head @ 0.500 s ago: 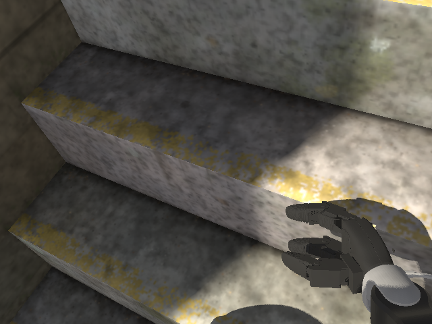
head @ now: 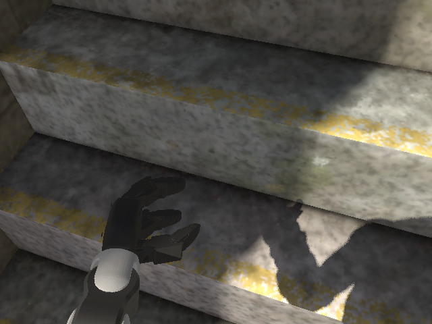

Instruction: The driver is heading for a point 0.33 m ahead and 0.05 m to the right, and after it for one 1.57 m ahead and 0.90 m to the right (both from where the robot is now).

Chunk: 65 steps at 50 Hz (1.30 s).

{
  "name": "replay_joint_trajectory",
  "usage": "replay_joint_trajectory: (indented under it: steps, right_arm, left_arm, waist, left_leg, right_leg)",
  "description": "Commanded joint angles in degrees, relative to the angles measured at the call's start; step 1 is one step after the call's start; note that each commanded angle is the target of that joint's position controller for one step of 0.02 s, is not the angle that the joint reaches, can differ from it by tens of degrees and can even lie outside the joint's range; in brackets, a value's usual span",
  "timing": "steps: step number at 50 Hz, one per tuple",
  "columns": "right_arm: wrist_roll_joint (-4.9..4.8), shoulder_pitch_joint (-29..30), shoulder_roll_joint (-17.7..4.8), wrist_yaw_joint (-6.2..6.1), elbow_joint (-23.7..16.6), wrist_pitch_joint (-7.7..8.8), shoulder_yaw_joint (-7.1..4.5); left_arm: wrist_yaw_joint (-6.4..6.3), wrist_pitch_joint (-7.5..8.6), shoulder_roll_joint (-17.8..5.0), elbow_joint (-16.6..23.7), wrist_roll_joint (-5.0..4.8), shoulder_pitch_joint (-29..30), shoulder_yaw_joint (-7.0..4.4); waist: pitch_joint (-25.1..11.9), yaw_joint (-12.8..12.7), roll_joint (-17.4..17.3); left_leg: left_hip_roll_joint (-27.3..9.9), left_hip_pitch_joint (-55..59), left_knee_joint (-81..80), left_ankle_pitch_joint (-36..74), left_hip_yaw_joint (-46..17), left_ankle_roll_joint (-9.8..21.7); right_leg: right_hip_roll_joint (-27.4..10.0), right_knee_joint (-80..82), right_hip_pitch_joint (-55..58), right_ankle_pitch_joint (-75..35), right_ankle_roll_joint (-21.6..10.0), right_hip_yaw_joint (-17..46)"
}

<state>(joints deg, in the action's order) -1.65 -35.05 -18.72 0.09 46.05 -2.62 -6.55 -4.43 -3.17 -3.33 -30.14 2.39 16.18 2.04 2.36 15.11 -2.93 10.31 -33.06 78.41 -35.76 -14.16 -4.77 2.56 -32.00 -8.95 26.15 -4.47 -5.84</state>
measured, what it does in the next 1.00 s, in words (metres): climbs, turning right: left foot, then right foot 0.24 m higher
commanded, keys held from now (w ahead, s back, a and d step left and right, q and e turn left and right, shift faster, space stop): no key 0.12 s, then w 0.06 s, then w+e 0.82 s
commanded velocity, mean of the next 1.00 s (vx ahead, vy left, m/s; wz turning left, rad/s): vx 0.33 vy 0.00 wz -0.30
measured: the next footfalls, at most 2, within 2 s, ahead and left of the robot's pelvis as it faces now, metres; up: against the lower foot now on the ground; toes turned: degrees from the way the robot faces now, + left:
left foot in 0.26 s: +0.13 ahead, +0.18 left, +0.00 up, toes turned +3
right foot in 0.90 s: +0.21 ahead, -0.13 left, +0.24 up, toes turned -6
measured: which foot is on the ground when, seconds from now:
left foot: up 0.00-0.24, down 0.26-0.90, up 0.92-1.00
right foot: down 0.00-0.28, up 0.30-0.88, down 0.90-1.00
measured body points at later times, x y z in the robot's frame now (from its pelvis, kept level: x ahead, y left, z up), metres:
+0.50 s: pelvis +0.06 +0.07 +0.01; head +0.05 +0.09 +0.46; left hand +0.23 +0.29 -0.09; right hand +0.12 -0.17 -0.11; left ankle +0.09 +0.17 -0.72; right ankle -0.08 -0.02 -0.50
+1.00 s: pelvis +0.06 -0.01 +0.08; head +0.09 -0.04 +0.53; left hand +0.26 +0.18 -0.02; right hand +0.11 -0.29 -0.06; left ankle +0.07 +0.20 -0.55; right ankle +0.16 -0.13 -0.49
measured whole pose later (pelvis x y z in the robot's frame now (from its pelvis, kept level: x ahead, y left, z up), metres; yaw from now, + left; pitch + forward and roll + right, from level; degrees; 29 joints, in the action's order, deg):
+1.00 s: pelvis +0.06 -0.01 +0.08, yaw -15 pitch +4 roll -1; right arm 3.3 -10.9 -17.6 3.6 48.8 -0.7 -4.0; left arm 0.1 -2.4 -9.5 -37.3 1.6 -10.5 1.3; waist 0.1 -3.0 -4.8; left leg -3.9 -33.6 69.7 5.5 -10.5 10.9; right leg 9.6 -83.6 -59.5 27.9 -2.3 1.5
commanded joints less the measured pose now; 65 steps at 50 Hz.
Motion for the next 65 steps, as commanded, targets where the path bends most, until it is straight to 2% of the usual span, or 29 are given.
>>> replay_joint_trajectory:
  steps: [1,3,6,7,13,15,30,31,34,36,39,40,41,42,43,45,46,47,48,49,50,51,55,56,57,59,60,64,65]
  right_arm:
    - [-1.79,1.52,-5.49,-1.11,-7.78,0.99,0.63]
    - [4.24,4.43,-2.34,-0.83,-5.1,-1.83,0.0]
    - [-1.69,8.03,1.81,-0.87,-10.19,0.95,2.96]
    - [4.22,8.55,0.86,-0.34,-6.76,-1.82,1.84]
    - [5.49,-5.68,6.62,-3.43,-1.94,-0.5,2.89]
    - [7.46,1.47,2.06,-3.86,-5.11,0.56,3.05]
    - [6.08,11.79,1.77,-3.27,6.24,11.12,2.59]
    - [8.46,3.5,10.32,2.67,13.33,7.82,7.77]
    - [6.86,11.68,1.71,-2.25,8.63,11.11,3.94]
    - [11.77,18.01,3.52,3.58,9.8,10.11,8.68]
    - [5.36,8.5,-4.78,-3.28,10.89,13.48,2.13]
    - [10.31,13.65,-3.58,4.29,13.58,10.35,4.78]
    - [3.72,16.24,-5.53,-0.28,5.55,10.92,1.33]
    - [8.57,16.46,-9.67,8.37,14.24,5.72,3.02]
    - [0.93,11.55,-2.54,-0.19,3.0,7.41,2.16]
    - [-1.04,9.78,-11.4,-2.54,4.28,8.01,1.24]
    - [13.71,23.42,-1.8,8.63,4.75,4.06,5.8]
    - [7.48,37.0,-2.49,8.62,0.13,0.65,2.06]
    - [6.06,29.74,4.47,4.1,-8.72,2.78,2.78]
    - [-1.11,30.54,2.63,3.35,-2.52,1.5,0.9]
    - [7.57,20.48,12.62,2.16,-9.86,2.63,5.97]
    - [8.71,13.9,9.57,2.29,-6.56,2.65,4.93]
    - [6.27,18.49,9.08,2.28,-6.25,2.75,5.98]
    - [0.21,28.07,-2.19,5.7,-6.09,5.38,4.65]
    - [6.39,23.98,10.0,2.61,-9.76,3.67,6.31]
    - [3.8,24.4,-2.31,5.55,-3.46,5.62,4.29]
    - [5.89,16.7,9.58,2.68,-6.57,3.66,6.42]
    - [1.44,1.99,8.78,0.69,2.14,1.81,6.72]
    - [10.7,6.7,4.2,9.03,7.98,0.03,6.52]
  left_arm:
    - [1.74,-0.1,-9.15,2.28,0.46,-3.66,-4.18]
    - [0.86,4.87,-8.99,-4.47,0.3,-12.29,-3.57]
    - [1.76,0.29,-13.6,-4.86,-1.44,-11.61,-5.12]
    - [0.84,3.83,-9.55,-6.47,-0.36,-16.08,-4.16]
    - [2.33,6.75,-14.16,-10.25,-4.05,-26.81,-4.29]
    - [3.68,4.34,-4.65,-9.4,-4.63,-36.12,-1.88]
    - [0.15,2.03,-5.46,2.48,-1.48,-19.43,-3.76]
    - [8.98,0.77,-7.18,5.05,-3.43,-13.64,-0.59]
    - [0.04,3.55,-1.38,8.11,-3.27,-11.57,-1.33]
    - [8.9,1.54,-14.4,10.67,-1.3,-15.32,-1.32]
    - [1.34,1.68,-3.32,6.18,-1.4,-15.69,-1.7]
    - [7.7,-0.87,-15.45,13.57,-3.53,-8.88,-0.41]
    - [2.73,0.85,-2.99,7.27,-3.16,-17.89,0.11]
    - [9.04,-4.33,-13.53,13.32,-3.54,-6.72,2.02]
    - [3.25,0.38,-5.37,3.03,-5.55,-15.68,-1.12]
    - [1.37,2.54,-7.09,-7.67,-6.41,-44.01,-2.27]
    - [4.66,0.06,-16.8,-7.67,3.79,-60.4,-1.54]
    - [7.23,0.85,-26.01,-6.44,5.17,-59.31,-6.21]
    - [0.5,0.24,-22.78,-8.43,-0.93,-30.93,-7.35]
    - [8.31,0.6,-24.2,-5.14,-0.08,-45.25,-6.18]
    - [1.67,0.28,-14.31,-12.1,-2.45,-21.11,-4.95]
    - [0.69,0.74,-11.66,-11.39,-2.23,-20.14,-3.61]
    - [0.45,4.65,-11.17,-15.65,0.08,-24.62,-4.41]
    - [5.45,6.82,-16.01,-4.92,1.39,-21.05,-2.96]
    - [1.85,6.31,-10.99,-13.91,-0.78,-23.3,-4.83]
    - [7.05,6.09,-15.07,-7.2,0.28,-28.6,-2.04]
    - [1.36,6.36,-12.53,-11.23,-1.11,-24.49,-4.73]
    - [-4.45,4.27,-7.45,-6.82,-0.89,-14.05,-4.11]
    - [4.26,4.66,-8.88,5.59,0.01,-15.0,-0.2]
  waist:
    - [-1.84,-7.06,12.09]
    - [2.56,-5.29,4.48]
    - [-0.88,-6.17,19.12]
    - [-2.03,-7.76,8.69]
    - [-11.53,-3.65,7.46]
    - [-16.24,-10.2,-10.62]
    - [0.45,-14.04,-6.39]
    - [11.42,-8.77,-0.46]
    - [-0.21,-16.44,1.43]
    - [-4.67,-20.08,10.93]
    - [-4.36,-16.09,-1.64]
    - [2.0,-19.91,3.3]
    - [-4.19,-17.48,-0.26]
    - [-6.14,-19.1,-9.76]
    - [-15.57,-11.76,3.63]
    - [-31.34,-21.19,-2.1]
    - [-36.64,-33.27,-0.99]
    - [-26.21,-37.33,0.92]
    - [-24.72,-15.58,27.94]
    - [-4.51,-26.9,14.11]
    - [-13.28,-5.36,22.38]
    - [-10.76,-3.36,13.74]
    - [-4.01,-7.74,7.15]
    - [9.05,-18.98,13.16]
    - [-5.08,-7.79,11.32]
    - [-4.32,-17.82,8.33]
    - [-12.86,-5.17,9.48]
    - [1.78,-3.69,4.34]
    - [7.23,-16.72,5.24]
  left_leg:
    - [-6.01,-21.68,18.27,-0.91,2.76,-5.2]
    - [-4.62,-16.05,5.37,4.05,6.06,-0.6]
    - [-10.95,-12.99,-10.5,4.89,10.83,-2.59]
    - [-5.99,-4.47,-14.78,6.54,14.76,1.31]
    - [-6.83,36.83,-48.29,32.84,20.09,9.3]
    - [-25.58,38.09,-51.49,37.2,-4.37,18.85]
    - [-33.34,24.26,-74.44,1.68,-2.31,23.5]
    - [-36.61,25.23,-69.34,12.75,-7.42,23.64]
    - [-34.05,26.71,-72.06,2.53,7.57,16.48]
    - [-27.67,14.61,-69.1,10.38,15.37,14.8]
    - [-33.57,28.45,-76.36,14.16,12.52,19.11]
    - [-32.68,18.3,-76.76,14.03,14.38,18.87]
    - [-31.21,21.96,-82.17,23.7,23.44,19.36]
    - [-36.69,7.6,-81.27,54.56,10.7,33.94]
    - [-27.32,19.36,-72.96,74.88,27.73,21.13]
    - [-26.98,18.79,-52.89,79.65,26.67,19.41]
    - [-29.07,-11.68,-38.17,48.39,10.39,22.13]
    - [-19.56,-21.17,-11.88,55.2,0.3,22.18]
    - [-9.94,-6.77,3.33,34.05,5.54,14.56]
    - [-2.79,-25.81,21.54,50.79,-16.82,19.38]
    - [-6.62,-11.47,20.3,32.14,5.71,10.96]
    - [-5.63,-7.35,21.39,28.48,9.5,7.39]
    - [-6.07,-6.62,18.08,31.39,13.68,5.72]
    - [-7.01,-16.77,27.31,32.87,2.43,10.91]
    - [-6.48,-4.99,14.81,28.97,11.19,7.96]
    - [-8.57,-15.59,23.89,37.09,3.45,11.9]
    - [-4.75,5.12,7.99,28.26,14.08,9.36]
    - [-9.09,24.17,-58.97,37.11,27.02,13.14]
    - [-18.19,25.09,-35.35,54.43,10.48,15.02]
  right_leg:
    - [-20.75,5.54,12.09,-71.33,-11.64,6.68]
    - [-21.52,8.75,7.76,-70.95,-8.03,4.63]
    - [-13.16,10.35,11.86,-64.36,-6.34,-1.59]
    - [-14.91,9.49,7.86,-65.39,-5.42,-1.52]
    - [-9.95,-12.96,-7.04,-42.89,-2.7,-0.71]
    - [-1.88,-35.62,-18.86,-1.09,-0.45,4.68]
    - [-1.63,-112.62,-59.32,-0.2,-3.84,11.05]
    - [-1.75,-117.82,-87.22,11.72,-13.5,25.88]
    - [-3.13,-118.89,-75.66,2.39,-4.91,15.3]
    - [-5.23,-94.34,-73.73,2.18,-7.96,13.69]
    - [-5.34,-103.23,-64.88,2.67,-3.15,11.27]
    - [-5.4,-78.92,-75.89,25.81,-9.78,16.59]
    - [-6.43,-64.81,-46.38,13.64,-6.03,2.25]
    - [5.58,-54.82,-53.5,40.36,-7.35,5.3]
    - [3.68,-51.37,-17.4,11.55,-4.26,-6.76]
    - [9.22,-43.06,-1.68,11.74,-3.24,6.22]
    - [3.61,-37.15,5.98,-6.1,-7.44,36.66]
    - [-4.37,-15.25,-9.64,21.33,-5.62,64.15]
    - [0.09,6.63,-15.71,53.77,-7.73,62.79]
    - [-5.22,-0.3,-31.92,47.95,-0.89,61.52]
    - [1.75,-0.1,-29.72,44.93,-4.19,51.25]
    - [2.37,-6.81,-37.45,41.09,-3.62,39.3]
    - [2.55,-13.4,-42.33,29.32,-7.54,34.26]
    - [1.21,-20.16,-59.76,27.94,-8.42,30.02]
    - [2.35,-15.13,-43.96,26.22,-9.55,37.75]
    - [-1.98,-23.95,-53.39,18.75,-12.03,38.91]
    - [2.71,-16.96,-45.04,21.93,-8.86,33.64]
    - [7.81,-32.72,-58.11,22.86,-2.48,16.45]
    - [6.37,-55.34,-78.18,17.19,-2.51,15.53]
Velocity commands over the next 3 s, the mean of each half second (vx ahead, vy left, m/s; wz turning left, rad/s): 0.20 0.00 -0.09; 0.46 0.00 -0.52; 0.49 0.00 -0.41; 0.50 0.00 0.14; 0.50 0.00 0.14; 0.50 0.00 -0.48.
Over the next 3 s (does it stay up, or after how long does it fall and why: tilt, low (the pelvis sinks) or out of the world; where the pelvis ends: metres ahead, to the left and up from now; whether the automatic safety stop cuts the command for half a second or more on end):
stays up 0.28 -0.10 0.26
